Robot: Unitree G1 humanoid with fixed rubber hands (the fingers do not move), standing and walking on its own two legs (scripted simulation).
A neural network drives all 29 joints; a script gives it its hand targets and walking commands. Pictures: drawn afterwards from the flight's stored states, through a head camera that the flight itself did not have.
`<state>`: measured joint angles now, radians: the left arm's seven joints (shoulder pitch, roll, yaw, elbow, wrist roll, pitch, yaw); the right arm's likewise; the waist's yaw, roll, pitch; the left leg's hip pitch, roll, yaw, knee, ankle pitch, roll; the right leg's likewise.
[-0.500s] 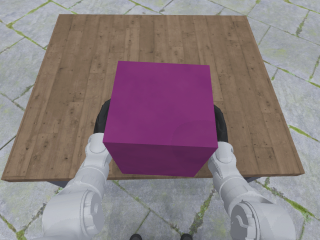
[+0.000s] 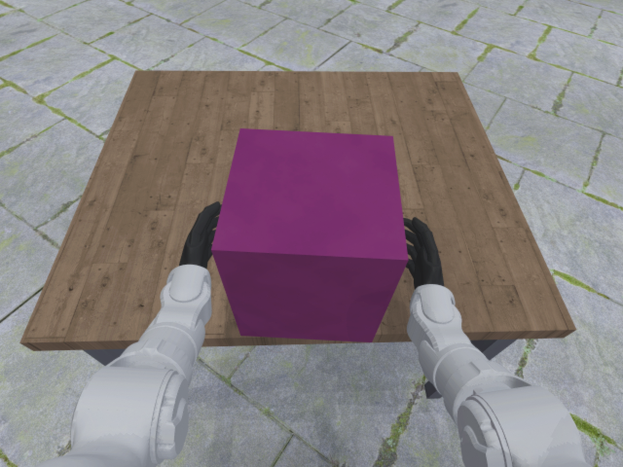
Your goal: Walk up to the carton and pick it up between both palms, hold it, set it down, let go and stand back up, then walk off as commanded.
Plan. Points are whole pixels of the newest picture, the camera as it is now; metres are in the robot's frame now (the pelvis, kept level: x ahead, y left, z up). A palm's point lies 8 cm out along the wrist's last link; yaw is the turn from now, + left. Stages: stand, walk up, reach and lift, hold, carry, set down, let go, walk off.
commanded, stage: set down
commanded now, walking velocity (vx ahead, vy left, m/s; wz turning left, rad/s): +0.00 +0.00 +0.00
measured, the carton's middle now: (311, 243) +0.44 +0.02 +0.00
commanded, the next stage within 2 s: none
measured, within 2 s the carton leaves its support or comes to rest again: neither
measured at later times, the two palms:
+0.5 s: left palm (183, 304) +0.34 +0.19 +0.00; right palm (448, 329) +0.31 -0.16 -0.01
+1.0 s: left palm (147, 374) +0.25 +0.22 -0.01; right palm (468, 393) +0.23 -0.16 -0.01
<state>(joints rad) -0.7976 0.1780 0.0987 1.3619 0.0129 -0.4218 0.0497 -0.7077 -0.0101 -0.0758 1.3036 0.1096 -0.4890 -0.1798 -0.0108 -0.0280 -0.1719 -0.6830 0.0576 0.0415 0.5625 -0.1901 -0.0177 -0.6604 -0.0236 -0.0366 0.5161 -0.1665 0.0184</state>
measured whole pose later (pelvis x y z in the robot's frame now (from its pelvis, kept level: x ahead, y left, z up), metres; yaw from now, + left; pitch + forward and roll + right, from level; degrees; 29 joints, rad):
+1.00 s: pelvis +0.01 +0.00 +0.01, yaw +0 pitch -4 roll -1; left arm -0.04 0.19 0.04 0.73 -0.09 -0.29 -0.03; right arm 0.00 -0.01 0.07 0.80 0.18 -0.45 -0.18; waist -0.01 -0.03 -0.03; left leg -0.23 0.06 0.04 0.56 -0.26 -0.01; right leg -0.20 -0.02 -0.04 0.49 -0.23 0.01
